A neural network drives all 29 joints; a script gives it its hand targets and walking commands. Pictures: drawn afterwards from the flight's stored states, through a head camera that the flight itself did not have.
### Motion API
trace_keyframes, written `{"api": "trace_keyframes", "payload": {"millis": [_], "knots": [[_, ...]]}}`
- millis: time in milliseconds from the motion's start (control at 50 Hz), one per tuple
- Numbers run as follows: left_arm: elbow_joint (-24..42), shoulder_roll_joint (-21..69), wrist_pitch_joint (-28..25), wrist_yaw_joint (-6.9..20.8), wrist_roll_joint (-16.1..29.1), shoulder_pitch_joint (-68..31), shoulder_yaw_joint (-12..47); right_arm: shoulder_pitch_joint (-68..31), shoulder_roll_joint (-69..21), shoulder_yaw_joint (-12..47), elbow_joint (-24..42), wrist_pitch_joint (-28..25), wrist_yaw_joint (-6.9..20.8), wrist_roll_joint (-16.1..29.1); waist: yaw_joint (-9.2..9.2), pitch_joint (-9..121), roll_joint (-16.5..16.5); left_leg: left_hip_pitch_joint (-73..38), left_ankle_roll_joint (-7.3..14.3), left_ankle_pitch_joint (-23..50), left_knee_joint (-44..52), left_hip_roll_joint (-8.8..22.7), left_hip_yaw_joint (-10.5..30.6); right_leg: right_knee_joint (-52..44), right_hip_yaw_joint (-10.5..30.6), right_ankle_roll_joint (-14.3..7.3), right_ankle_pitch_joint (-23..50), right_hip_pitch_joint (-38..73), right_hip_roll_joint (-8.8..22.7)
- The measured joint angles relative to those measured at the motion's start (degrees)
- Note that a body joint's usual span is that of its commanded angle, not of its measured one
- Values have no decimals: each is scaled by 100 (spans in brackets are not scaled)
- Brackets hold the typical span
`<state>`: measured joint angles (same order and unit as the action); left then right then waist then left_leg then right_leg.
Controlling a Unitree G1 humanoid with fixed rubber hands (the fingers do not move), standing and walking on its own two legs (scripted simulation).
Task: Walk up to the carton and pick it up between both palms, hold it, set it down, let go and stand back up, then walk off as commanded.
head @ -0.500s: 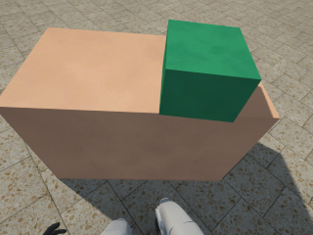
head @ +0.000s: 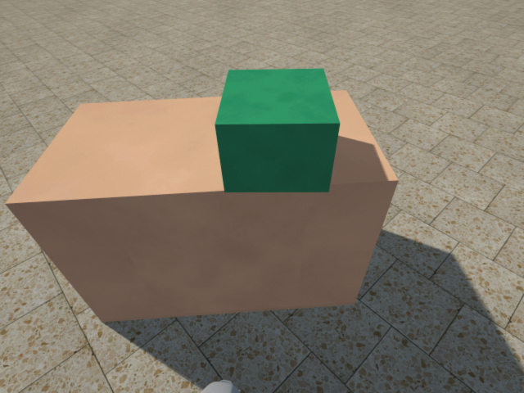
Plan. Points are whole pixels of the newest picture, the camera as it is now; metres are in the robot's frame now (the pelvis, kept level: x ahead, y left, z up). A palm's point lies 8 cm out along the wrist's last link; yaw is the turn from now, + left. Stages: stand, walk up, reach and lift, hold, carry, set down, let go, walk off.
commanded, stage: walk up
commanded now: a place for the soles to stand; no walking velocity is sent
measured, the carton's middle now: (276, 127) +0.78 -0.03 +0.02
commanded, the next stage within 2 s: none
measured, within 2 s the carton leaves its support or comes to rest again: neither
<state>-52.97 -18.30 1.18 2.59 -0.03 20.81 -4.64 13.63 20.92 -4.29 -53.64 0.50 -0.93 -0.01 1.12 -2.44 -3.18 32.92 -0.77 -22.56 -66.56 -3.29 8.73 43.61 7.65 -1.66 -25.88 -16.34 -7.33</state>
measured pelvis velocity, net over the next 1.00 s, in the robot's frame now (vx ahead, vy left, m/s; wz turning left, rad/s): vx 0.09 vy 0.03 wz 0.02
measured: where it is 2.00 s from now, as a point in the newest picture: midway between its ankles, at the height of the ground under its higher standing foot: outside the picture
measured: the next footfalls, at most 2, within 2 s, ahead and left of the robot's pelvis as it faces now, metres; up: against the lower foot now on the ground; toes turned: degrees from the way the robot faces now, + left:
left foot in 0.28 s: +0.13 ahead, +0.18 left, +0.00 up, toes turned -6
right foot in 0.78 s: +0.17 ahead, -0.08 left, +0.00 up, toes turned +7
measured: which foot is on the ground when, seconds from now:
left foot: up 0.00-0.26, down 0.28-0.78, up 0.80-1.00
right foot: down 0.00-0.30, up 0.32-0.76, down 0.78-1.00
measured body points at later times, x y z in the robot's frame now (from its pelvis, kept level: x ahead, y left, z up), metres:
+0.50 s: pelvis +0.03 +0.08 +0.01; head -0.01 +0.13 +0.45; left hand +0.05 +0.39 -0.14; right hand +0.08 -0.24 -0.07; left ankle +0.09 +0.18 -0.71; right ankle +0.04 -0.10 -0.65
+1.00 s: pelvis +0.09 +0.03 +0.01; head +0.08 +0.00 +0.46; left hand +0.08 +0.34 -0.09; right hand +0.14 -0.27 -0.13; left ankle +0.09 +0.16 -0.68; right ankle +0.13 -0.08 -0.71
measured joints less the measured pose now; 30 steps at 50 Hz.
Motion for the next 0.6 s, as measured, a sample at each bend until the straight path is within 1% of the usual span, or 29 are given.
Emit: {"api": "trace_keyframes", "payload": {"millis": [80,120,180,260,280,300,320,360,400,420,520,600], "knots": [[0,-1,-278,-109,0,46,1,2,63,-1,0,-1,101,0,-2,93,-245,-18,0,59,103,1,3,-646,-1,0,438,1,31],[-2,-3,-367,-119,0,45,2,3,87,0,1,-1,149,0,-4,94,-309,-92,0,58,409,21,7,-801,-3,-1,668,3,68],[-5,-22,-397,-119,0,45,2,4,90,0,2,-7,235,0,-7,100,-332,-314,0,57,1087,148,11,-813,-7,-1,955,4,112],[-6,-21,-381,-114,-1,45,3,28,91,0,4,-47,305,0,-8,183,-331,-779,3,56,2101,340,10,-567,-8,0,669,4,113],[-6,-25,-366,-112,-1,25,2,53,86,0,4,-89,311,0,-5,199,-292,-889,7,319,2311,323,-4,-472,1,-1,569,8,141],[-10,-48,-342,-113,-1,2,1,75,52,0,1,-137,313,0,-6,190,-159,-940,17,658,2345,232,-74,-318,53,-1,405,11,227],[-11,-67,-310,-115,-1,0,2,97,6,-1,1,-193,313,1,-8,187,9,-1018,50,716,2337,135,-184,-67,143,-1,123,0,307],[-8,-68,-282,-115,-1,-2,2,208,-18,-2,-3,-288,311,0,-17,201,145,-1214,113,595,2338,102,-258,756,141,0,-183,-110,233],[-7,-114,-297,-114,-1,-8,1,332,-18,-1,-4,-299,311,0,-15,211,266,-1409,184,518,2443,104,-259,1423,106,0,-180,-255,211],[-6,-157,-297,-111,-1,-8,1,364,-19,-1,-3,-299,311,0,-14,209,334,-1481,203,516,2509,117,-260,1607,107,0,-122,-330,212],[-7,-475,-263,-58,-1,-6,0,378,-20,-1,-2,-328,311,0,-11,86,712,-1721,207,566,2703,158,-265,1694,111,0,438,-491,277],[-4,-603,-216,-52,0,-6,2,377,-21,-1,-2,-328,311,0,-8,77,873,-1749,207,514,2705,157,-267,1345,98,0,446,-493,317]]}}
